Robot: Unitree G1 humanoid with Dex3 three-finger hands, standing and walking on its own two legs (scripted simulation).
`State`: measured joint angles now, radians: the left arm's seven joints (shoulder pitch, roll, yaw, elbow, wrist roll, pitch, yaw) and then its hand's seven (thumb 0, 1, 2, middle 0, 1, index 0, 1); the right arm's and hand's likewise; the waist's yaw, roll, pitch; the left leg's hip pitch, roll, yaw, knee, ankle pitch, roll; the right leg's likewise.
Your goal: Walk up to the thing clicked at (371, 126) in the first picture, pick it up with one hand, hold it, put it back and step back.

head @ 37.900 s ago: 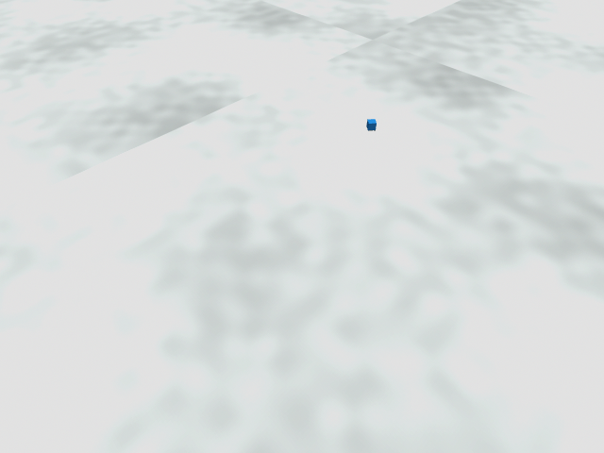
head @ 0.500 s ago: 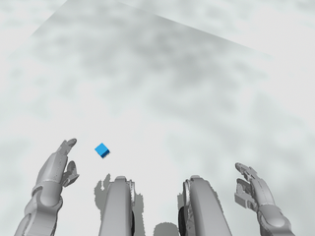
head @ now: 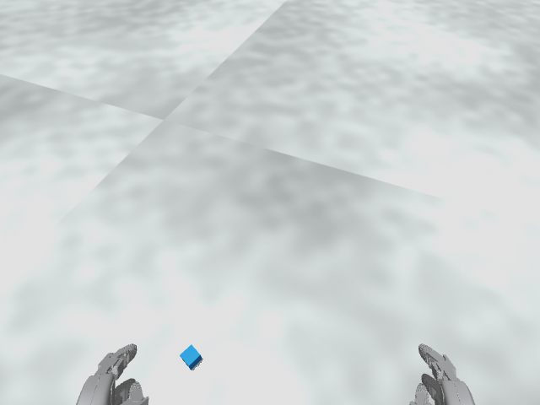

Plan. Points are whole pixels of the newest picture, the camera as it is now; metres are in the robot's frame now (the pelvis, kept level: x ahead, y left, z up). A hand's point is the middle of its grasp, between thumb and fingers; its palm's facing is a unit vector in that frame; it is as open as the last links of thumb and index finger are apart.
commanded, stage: home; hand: left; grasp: from above
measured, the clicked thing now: (191, 357) +0.41 +0.24 -0.68
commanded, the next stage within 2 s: none
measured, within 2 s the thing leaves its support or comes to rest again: neither
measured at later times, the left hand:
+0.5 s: hand out of the picture +0.17 +0.18 -0.03, palm faces +0.07 -0.98 -0.19, open 7.4 cm
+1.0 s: hand out of the picture +0.16 +0.18 -0.03, palm faces +0.06 -0.98 -0.19, open 7.4 cm
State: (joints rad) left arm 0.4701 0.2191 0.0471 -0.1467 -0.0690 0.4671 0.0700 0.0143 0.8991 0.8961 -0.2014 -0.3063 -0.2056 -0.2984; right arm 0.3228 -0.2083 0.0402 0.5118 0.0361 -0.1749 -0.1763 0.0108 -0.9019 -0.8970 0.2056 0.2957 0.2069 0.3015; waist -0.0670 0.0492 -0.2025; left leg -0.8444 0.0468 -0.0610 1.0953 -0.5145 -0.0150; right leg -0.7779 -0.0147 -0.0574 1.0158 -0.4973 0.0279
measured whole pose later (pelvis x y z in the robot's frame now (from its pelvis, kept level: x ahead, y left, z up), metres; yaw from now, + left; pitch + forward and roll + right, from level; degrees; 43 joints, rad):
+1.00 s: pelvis +0.00 +0.00 +0.01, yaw +0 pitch +10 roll -3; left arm 0.50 0.22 0.03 -0.13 -0.05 0.45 0.02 0.02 0.90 0.90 -0.20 -0.30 -0.20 -0.30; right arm 0.29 -0.22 0.03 0.54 0.01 -0.23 -0.17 0.01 -0.90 -0.90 0.21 0.30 0.21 0.30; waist -0.04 0.04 -0.16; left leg -0.70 0.04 -0.05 1.02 -0.49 -0.01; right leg -0.64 -0.02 -0.05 0.94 -0.48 0.03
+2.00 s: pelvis +0.01 +0.00 +0.01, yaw +0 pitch +11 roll -3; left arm 0.50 0.22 0.03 -0.14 -0.05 0.46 0.02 0.02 0.90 0.90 -0.20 -0.30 -0.20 -0.30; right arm 0.29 -0.21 0.02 0.54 0.01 -0.22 -0.17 0.01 -0.90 -0.90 0.21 0.30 0.21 0.30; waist -0.04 0.04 -0.17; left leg -0.70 0.04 -0.05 1.02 -0.51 -0.01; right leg -0.64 -0.02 -0.05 0.94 -0.49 0.03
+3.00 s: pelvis -0.01 +0.01 +0.08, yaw +0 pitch -4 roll +0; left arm 0.20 0.28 0.03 1.12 0.04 0.01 0.03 0.01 0.90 0.90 -0.20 -0.30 -0.20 -0.30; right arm 0.17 -0.27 -0.05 1.10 -0.02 0.01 -0.01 0.00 -0.90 -0.90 0.21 0.30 0.21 0.30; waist 0.02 0.01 0.06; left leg -0.14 -0.01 0.00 0.39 -0.19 0.01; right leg -0.11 -0.07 -0.02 0.39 -0.20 0.05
